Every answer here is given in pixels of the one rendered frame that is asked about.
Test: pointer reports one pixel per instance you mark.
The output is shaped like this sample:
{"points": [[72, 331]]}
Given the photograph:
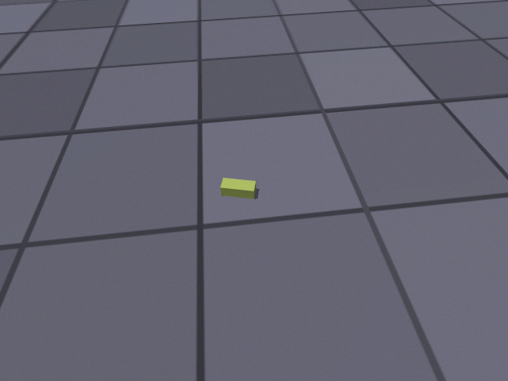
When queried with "carton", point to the carton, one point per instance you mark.
{"points": [[238, 188]]}

